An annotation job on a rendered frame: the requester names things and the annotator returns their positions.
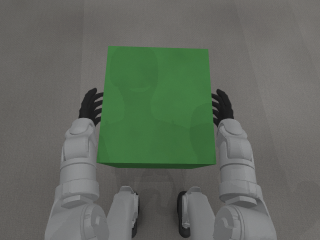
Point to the robot left upper arm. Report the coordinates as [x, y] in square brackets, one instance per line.
[84, 222]

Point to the robot right upper arm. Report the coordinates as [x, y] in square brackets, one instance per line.
[234, 222]

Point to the robot right hand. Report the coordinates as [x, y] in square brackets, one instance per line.
[224, 107]

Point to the carton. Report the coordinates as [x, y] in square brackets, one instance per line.
[157, 109]

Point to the robot left forearm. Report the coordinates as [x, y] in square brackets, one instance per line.
[77, 183]

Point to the robot right forearm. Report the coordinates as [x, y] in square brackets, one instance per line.
[237, 169]

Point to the right robot shin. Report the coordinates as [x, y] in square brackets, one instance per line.
[192, 189]

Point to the robot left hand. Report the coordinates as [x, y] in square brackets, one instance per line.
[89, 105]

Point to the robot right thigh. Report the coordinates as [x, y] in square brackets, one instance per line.
[196, 209]

